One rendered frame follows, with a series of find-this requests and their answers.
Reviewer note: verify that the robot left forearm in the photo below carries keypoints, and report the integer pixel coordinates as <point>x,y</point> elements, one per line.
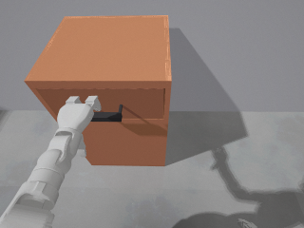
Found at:
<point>41,190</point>

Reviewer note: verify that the robot left hand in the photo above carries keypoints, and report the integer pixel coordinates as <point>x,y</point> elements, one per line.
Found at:
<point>77,116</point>

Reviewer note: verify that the cabinet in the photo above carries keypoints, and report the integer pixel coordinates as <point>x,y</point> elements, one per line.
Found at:
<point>112,51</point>

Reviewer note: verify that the drawer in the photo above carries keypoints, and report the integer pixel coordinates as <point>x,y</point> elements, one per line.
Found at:
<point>138,103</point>

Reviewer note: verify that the robot right hand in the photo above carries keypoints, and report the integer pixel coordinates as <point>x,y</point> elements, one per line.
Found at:
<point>245,224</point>

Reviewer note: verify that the robot left upper arm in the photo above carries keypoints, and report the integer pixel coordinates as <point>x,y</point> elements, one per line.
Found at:
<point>22,216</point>

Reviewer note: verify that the handle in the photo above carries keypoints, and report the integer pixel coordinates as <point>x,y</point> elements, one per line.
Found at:
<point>108,116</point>

